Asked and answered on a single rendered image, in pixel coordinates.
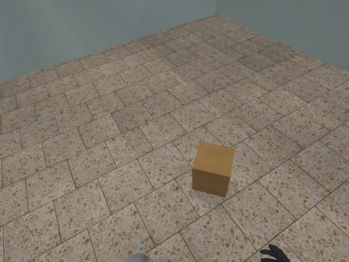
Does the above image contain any carton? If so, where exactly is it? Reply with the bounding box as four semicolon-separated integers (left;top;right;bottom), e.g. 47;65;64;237
192;141;235;198

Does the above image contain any right robot hand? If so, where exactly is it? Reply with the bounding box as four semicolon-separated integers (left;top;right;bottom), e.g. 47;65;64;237
260;244;290;262

